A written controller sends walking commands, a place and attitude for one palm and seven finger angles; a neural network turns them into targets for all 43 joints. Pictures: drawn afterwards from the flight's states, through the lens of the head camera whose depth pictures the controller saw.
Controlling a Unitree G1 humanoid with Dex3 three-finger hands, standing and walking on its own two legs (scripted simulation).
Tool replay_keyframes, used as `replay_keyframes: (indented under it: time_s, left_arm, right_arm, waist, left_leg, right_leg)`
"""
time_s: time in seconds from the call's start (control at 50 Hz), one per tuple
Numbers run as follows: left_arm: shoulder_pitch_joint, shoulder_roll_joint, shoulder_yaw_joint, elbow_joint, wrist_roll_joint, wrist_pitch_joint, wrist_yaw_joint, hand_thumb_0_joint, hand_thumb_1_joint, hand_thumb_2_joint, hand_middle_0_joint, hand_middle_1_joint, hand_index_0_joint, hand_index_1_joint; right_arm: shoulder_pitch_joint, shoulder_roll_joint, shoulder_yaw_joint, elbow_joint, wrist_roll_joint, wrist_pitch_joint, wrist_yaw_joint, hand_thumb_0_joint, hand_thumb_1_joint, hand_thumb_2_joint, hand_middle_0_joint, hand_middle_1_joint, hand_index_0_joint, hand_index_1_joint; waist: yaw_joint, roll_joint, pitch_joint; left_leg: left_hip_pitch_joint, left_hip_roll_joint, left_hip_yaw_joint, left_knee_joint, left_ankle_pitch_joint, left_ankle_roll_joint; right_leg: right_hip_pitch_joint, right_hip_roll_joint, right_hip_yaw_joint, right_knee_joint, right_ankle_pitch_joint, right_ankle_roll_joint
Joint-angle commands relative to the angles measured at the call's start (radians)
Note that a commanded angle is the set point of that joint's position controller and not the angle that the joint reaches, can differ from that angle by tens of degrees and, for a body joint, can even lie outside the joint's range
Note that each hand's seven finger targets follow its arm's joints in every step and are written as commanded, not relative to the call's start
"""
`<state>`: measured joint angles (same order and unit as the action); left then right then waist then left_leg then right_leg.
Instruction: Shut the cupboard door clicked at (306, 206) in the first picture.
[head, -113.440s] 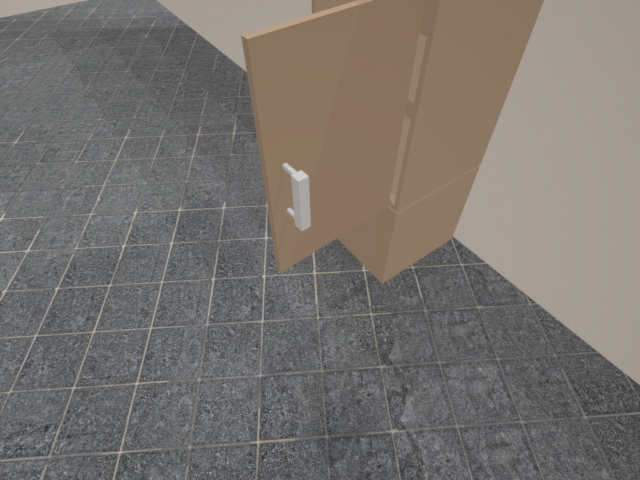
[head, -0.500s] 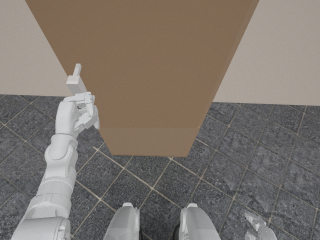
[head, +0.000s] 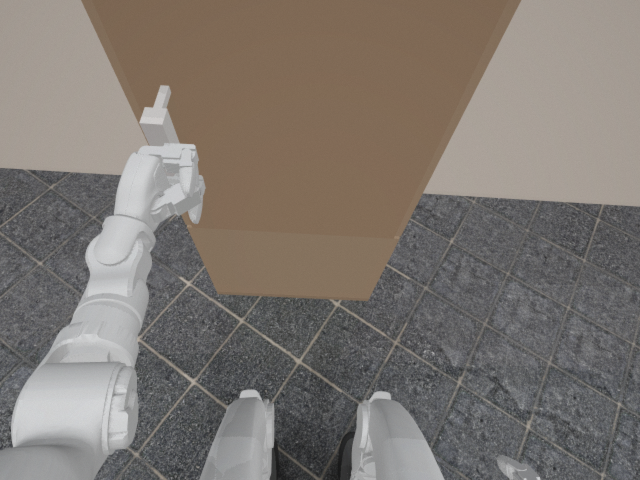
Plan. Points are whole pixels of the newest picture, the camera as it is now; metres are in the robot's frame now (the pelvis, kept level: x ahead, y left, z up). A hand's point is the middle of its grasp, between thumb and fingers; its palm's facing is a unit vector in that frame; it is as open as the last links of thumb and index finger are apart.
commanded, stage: pull the fist back off the door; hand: left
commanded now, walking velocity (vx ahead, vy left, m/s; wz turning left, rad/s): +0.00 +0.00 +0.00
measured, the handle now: (174, 145) +0.53 +0.19 +0.05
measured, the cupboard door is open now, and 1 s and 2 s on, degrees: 0 0 0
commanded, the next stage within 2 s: draw the hand back to the body in 0.94 s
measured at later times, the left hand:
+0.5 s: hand (217, 187) +0.45 +0.13 +0.06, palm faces +0.02 -1.00 -0.02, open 3.1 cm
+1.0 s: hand (218, 237) +0.39 +0.12 +0.05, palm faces +0.02 -1.00 -0.02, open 3.1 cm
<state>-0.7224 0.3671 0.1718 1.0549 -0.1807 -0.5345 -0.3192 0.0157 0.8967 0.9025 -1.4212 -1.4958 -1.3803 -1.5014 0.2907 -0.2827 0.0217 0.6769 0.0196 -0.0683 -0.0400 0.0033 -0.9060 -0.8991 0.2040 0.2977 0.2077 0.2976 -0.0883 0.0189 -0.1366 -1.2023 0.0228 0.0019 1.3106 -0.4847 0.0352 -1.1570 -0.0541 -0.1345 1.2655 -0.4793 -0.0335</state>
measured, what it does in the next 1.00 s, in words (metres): stands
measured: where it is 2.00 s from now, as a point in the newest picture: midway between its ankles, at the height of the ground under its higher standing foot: outside the picture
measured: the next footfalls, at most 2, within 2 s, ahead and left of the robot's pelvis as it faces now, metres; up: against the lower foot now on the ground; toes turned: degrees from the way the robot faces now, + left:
none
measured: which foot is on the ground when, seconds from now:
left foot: down 0.00-1.00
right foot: down 0.00-1.00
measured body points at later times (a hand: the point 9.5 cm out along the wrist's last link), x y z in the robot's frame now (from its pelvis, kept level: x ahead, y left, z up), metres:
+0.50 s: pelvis -0.02 +0.01 +0.00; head +0.09 +0.02 +0.44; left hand +0.45 +0.18 +0.06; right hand +0.04 -0.26 -0.11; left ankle +0.07 +0.10 -0.61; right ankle +0.07 -0.11 -0.61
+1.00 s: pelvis +0.05 -0.01 +0.03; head +0.14 -0.01 +0.47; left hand +0.38 +0.18 +0.05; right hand +0.20 -0.26 -0.08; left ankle +0.07 +0.10 -0.61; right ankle +0.07 -0.11 -0.61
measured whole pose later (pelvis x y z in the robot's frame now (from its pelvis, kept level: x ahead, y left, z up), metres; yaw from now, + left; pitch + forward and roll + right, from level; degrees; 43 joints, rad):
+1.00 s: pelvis +0.05 -0.01 +0.03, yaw -2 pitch +19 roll -1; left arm -0.14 0.14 0.06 0.48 -0.13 -0.53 -0.02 0.02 0.90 0.90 -1.30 -1.50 -1.30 -1.50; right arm 0.20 -0.25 -0.01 0.57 -0.01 -0.02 0.00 0.00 -0.91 -0.90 0.20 0.30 0.21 0.30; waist -0.02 0.02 -0.15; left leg -1.01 -0.01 0.00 1.21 -0.54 0.02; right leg -1.00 0.00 -0.07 1.19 -0.52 -0.03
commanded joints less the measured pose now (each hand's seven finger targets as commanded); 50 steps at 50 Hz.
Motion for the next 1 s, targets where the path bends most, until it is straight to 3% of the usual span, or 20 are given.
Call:
replay_keyframes:
  time_s: [0.0,0.04,0.06,0.1,0.16,0.2,0.26,0.3,0.32,0.34,0.4,0.42,0.52,0.56,0.64,0.74,0.82,0.84,0.9,0.98]
  left_arm:
    - [-0.691,0.101,-0.058,-0.228,0.012,-0.021,0.000,0.000,0.900,0.900,-1.300,-1.500,-1.300,-1.500]
    - [-0.715,0.094,-0.064,-0.244,0.008,-0.013,0.009,0.000,0.900,0.900,-1.300,-1.500,-1.300,-1.500]
    - [-0.716,0.068,0.088,-0.230,-0.085,-0.004,0.153,0.000,0.900,0.900,-1.300,-1.500,-1.300,-1.500]
    - [-0.663,0.015,0.054,-0.212,-0.043,0.002,0.286,0.000,0.900,0.900,-1.300,-1.500,-1.300,-1.500]
    - [-0.687,0.031,0.006,-0.227,0.062,-0.035,0.357,0.000,0.900,0.900,-1.300,-1.500,-1.300,-1.500]
    - [-0.701,0.040,-0.024,-0.221,0.120,-0.057,0.364,0.000,0.900,0.900,-1.300,-1.500,-1.300,-1.500]
    - [-0.669,0.037,-0.040,-0.203,0.146,-0.081,0.344,0.000,0.900,0.900,-1.300,-1.500,-1.300,-1.500]
    - [-0.640,0.018,-0.039,-0.183,0.121,-0.076,0.327,0.000,0.900,0.900,-1.300,-1.500,-1.300,-1.500]
    - [-0.620,0.045,-0.003,-0.168,0.102,-0.072,0.323,0.000,0.900,0.900,-1.300,-1.500,-1.300,-1.500]
    - [-0.611,0.055,0.015,-0.188,0.087,-0.080,0.320,0.000,0.900,0.900,-1.300,-1.500,-1.300,-1.500]
    - [-0.543,0.001,-0.004,-0.225,0.066,-0.087,0.308,0.000,0.900,0.900,-1.300,-1.500,-1.300,-1.500]
    - [-0.497,-0.030,-0.020,-0.221,0.065,-0.084,0.306,0.000,0.900,0.900,-1.300,-1.500,-1.300,-1.500]
    - [-0.260,0.028,0.073,-0.229,0.074,-0.072,0.328,0.000,0.900,0.900,-1.300,-1.500,-1.300,-1.500]
    - [-0.171,0.048,0.101,-0.298,0.079,-0.079,0.339,0.000,0.900,0.900,-1.300,-1.500,-1.300,-1.500]
    - [-0.012,0.015,0.084,-0.493,0.061,-0.096,0.343,0.000,0.900,0.900,-1.300,-1.500,-1.300,-1.500]
    - [0.173,-0.099,-0.030,-0.677,0.048,-0.093,0.329,0.000,0.900,0.900,-1.300,-1.500,-1.300,-1.500]
    - [0.313,-0.131,-0.064,-0.741,0.038,-0.073,0.311,0.000,0.900,0.900,-1.300,-1.500,-1.300,-1.500]
    - [0.341,-0.142,-0.083,-0.768,0.036,-0.068,0.305,0.000,0.900,0.900,-1.300,-1.500,-1.300,-1.500]
    - [0.282,-0.131,-0.081,-0.780,0.045,-0.067,0.304,0.000,0.900,0.900,-1.300,-1.500,-1.300,-1.500]
    - [0.308,-0.152,-0.105,-0.829,0.049,-0.074,0.298,0.000,0.900,0.900,-1.300,-1.500,-1.300,-1.500]
  right_arm:
    - [0.091,-0.180,-0.053,-0.074,0.008,-0.048,-0.026,0.000,-0.900,-0.900,0.200,0.300,0.200,0.300]
    - [0.095,-0.185,-0.049,-0.078,0.007,-0.062,-0.032,0.000,-0.900,-0.900,0.200,0.300,0.200,0.300]
    - [0.069,-0.174,-0.052,-0.081,-0.008,-0.065,-0.036,0.000,-0.900,-0.900,0.200,0.300,0.200,0.300]
    - [0.070,-0.172,-0.051,-0.087,-0.022,-0.070,-0.020,0.000,-0.900,-0.900,0.200,0.300,0.200,0.300]
    - [0.092,-0.169,-0.058,-0.075,-0.039,-0.065,0.005,0.000,-0.900,-0.900,0.200,0.300,0.200,0.300]
    - [0.096,-0.171,-0.060,-0.073,-0.044,-0.056,0.018,0.000,-0.900,-0.900,0.200,0.300,0.200,0.300]
    - [0.089,-0.172,-0.062,-0.084,-0.046,-0.049,0.025,0.000,-0.900,-0.900,0.200,0.300,0.200,0.300]
    - [0.079,-0.170,-0.061,-0.087,-0.042,-0.045,0.026,0.000,-0.900,-0.900,0.200,0.300,0.200,0.300]
    - [0.078,-0.173,-0.060,-0.090,-0.040,-0.043,0.024,0.000,-0.900,-0.900,0.200,0.300,0.200,0.300]
    - [0.077,-0.174,-0.060,-0.099,-0.041,-0.045,0.023,0.000,-0.900,-0.900,0.200,0.300,0.200,0.300]
    - [0.070,-0.167,-0.065,-0.105,-0.039,-0.043,0.028,0.000,-0.900,-0.900,0.200,0.300,0.200,0.300]
    - [0.066,-0.162,-0.068,-0.109,-0.037,-0.039,0.032,0.000,-0.900,-0.900,0.200,0.300,0.200,0.300]
    - [0.059,-0.149,-0.065,-0.139,-0.036,-0.005,0.040,0.000,-0.900,-0.900,0.200,0.300,0.200,0.300]
    - [0.050,-0.139,-0.065,-0.163,-0.037,0.006,0.042,0.000,-0.900,-0.900,0.200,0.300,0.200,0.300]
    - [0.037,-0.125,-0.074,-0.199,-0.034,0.018,0.043,0.000,-0.900,-0.900,0.200,0.300,0.200,0.300]
    - [0.026,-0.111,-0.086,-0.211,-0.030,0.018,0.044,0.000,-0.900,-0.900,0.200,0.300,0.200,0.300]
    - [0.002,-0.101,-0.088,-0.208,-0.027,0.022,0.040,0.000,-0.900,-0.900,0.200,0.300,0.200,0.300]
    - [-0.004,-0.100,-0.085,-0.220,-0.026,0.019,0.037,0.000,-0.900,-0.900,0.200,0.300,0.200,0.300]
    - [-0.023,-0.094,-0.084,-0.202,-0.030,0.020,0.027,0.000,-0.900,-0.900,0.200,0.300,0.200,0.300]
    - [-0.042,-0.086,-0.084,-0.206,-0.035,0.011,0.025,0.000,-0.900,-0.900,0.200,0.300,0.200,0.300]
  waist:
    - [-0.149,0.109,-0.392]
    - [-0.155,0.134,-0.395]
    - [-0.097,0.118,-0.402]
    - [-0.119,0.058,-0.397]
    - [-0.123,0.090,-0.450]
    - [-0.130,0.087,-0.436]
    - [-0.120,0.096,-0.433]
    - [-0.115,0.082,-0.397]
    - [-0.104,0.048,-0.391]
    - [-0.091,0.071,-0.415]
    - [-0.074,0.063,-0.427]
    - [-0.069,0.055,-0.410]
    - [-0.007,-0.003,-0.373]
    - [0.024,0.008,-0.399]
    - [0.044,-0.006,-0.451]
    - [0.032,0.006,-0.454]
    - [0.037,-0.038,-0.390]
    - [0.037,-0.012,-0.376]
    - [0.019,-0.018,-0.335]
    - [0.030,0.019,-0.401]
  left_leg:
    - [0.331,-0.016,-0.122,-0.230,-0.194,-0.002]
    - [0.353,-0.016,-0.140,-0.244,-0.217,-0.002]
    - [0.321,-0.022,-0.159,-0.266,-0.262,-0.017]
    - [0.307,-0.024,-0.158,-0.272,-0.293,-0.019]
    - [0.325,-0.032,-0.139,-0.260,-0.239,-0.019]
    - [0.333,-0.033,-0.143,-0.262,-0.261,-0.020]
    - [0.330,-0.035,-0.137,-0.261,-0.247,-0.019]
    - [0.314,-0.036,-0.134,-0.267,-0.267,-0.021]
    - [0.294,-0.037,-0.132,-0.268,-0.267,-0.020]
    - [0.304,-0.039,-0.133,-0.269,-0.252,-0.018]
    - [0.327,-0.034,-0.134,-0.281,-0.231,-0.021]
    - [0.329,-0.033,-0.130,-0.286,-0.234,-0.022]
    - [0.263,-0.036,-0.081,-0.291,-0.153,-0.015]
    - [0.272,-0.034,-0.065,-0.293,-0.086,-0.015]
    - [0.325,-0.028,-0.042,-0.282,0.072,-0.014]
    - [0.426,-0.018,-0.035,-0.272,0.234,-0.018]
    - [0.414,-0.020,-0.031,-0.274,0.244,-0.017]
    - [0.412,-0.025,-0.031,-0.270,0.256,-0.014]
    - [0.398,-0.026,-0.034,-0.251,0.232,-0.015]
    - [0.445,-0.030,-0.040,-0.227,0.293,-0.018]
  right_leg:
    - [0.043,0.060,0.121,-0.211,-0.074,-0.004]
    - [0.012,0.062,0.107,-0.199,-0.077,-0.007]
    - [0.009,0.057,0.102,-0.192,-0.081,0.001]
    - [0.020,0.058,0.097,-0.194,-0.090,0.014]
    - [0.053,0.057,0.102,-0.196,-0.067,0.011]
    - [0.044,0.058,0.104,-0.201,-0.085,0.007]
    - [0.060,0.060,0.110,-0.206,-0.089,0.002]
    - [0.066,0.061,0.112,-0.217,-0.108,0.000]
    - [0.089,0.061,0.116,-0.223,-0.121,0.001]
    - [0.095,0.063,0.115,-0.216,-0.114,-0.001]
    - [0.110,0.062,0.110,-0.214,-0.097,-0.001]
    - [0.109,0.064,0.109,-0.222,-0.101,0.000]
    - [0.215,0.064,0.121,-0.243,-0.089,0.003]
    - [0.268,0.066,0.125,-0.243,-0.052,0.002]
    - [0.361,0.074,0.126,-0.245,0.081,0.002]
    - [0.385,0.075,0.109,-0.230,0.254,0.005]
    - [0.400,0.070,0.109,-0.241,0.281,0.008]
    - [0.401,0.070,0.108,-0.236,0.293,0.005]
    - [0.365,0.063,0.112,-0.231,0.281,0.009]
    - [0.365,0.062,0.108,-0.205,0.329,0.004]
